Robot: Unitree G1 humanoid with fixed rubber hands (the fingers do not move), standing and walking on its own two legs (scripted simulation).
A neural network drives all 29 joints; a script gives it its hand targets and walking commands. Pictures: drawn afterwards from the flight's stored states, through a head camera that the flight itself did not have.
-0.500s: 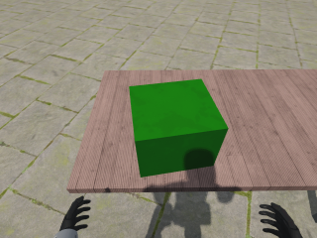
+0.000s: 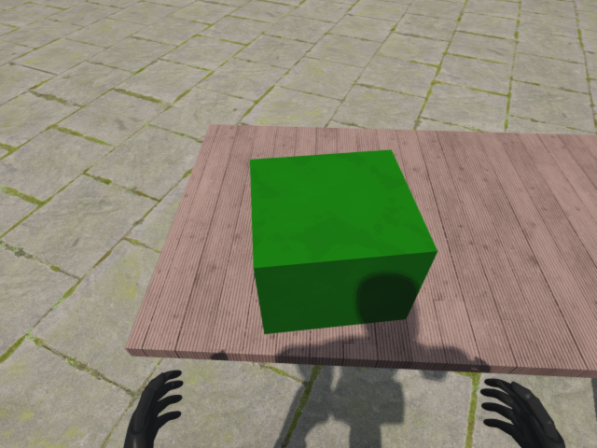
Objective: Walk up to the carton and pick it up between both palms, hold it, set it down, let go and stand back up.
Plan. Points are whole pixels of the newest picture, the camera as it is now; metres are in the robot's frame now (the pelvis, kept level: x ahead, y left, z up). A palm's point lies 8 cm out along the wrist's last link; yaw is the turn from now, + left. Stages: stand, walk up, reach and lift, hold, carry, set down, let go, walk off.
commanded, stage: reach and lift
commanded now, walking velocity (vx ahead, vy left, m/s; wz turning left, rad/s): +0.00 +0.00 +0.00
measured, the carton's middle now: (329, 240) +0.51 -0.02 -0.07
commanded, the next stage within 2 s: none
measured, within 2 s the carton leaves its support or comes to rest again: neither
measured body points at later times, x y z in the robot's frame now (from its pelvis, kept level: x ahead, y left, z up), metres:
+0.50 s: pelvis +0.00 +0.01 -0.01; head +0.02 +0.01 +0.44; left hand +0.21 +0.18 -0.04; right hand +0.21 -0.31 -0.04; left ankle -0.04 +0.16 -0.73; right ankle +0.03 -0.09 -0.73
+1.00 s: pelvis +0.00 +0.01 -0.01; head +0.02 +0.01 +0.44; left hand +0.27 +0.19 -0.01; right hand +0.28 -0.30 -0.01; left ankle -0.04 +0.16 -0.73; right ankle +0.03 -0.09 -0.73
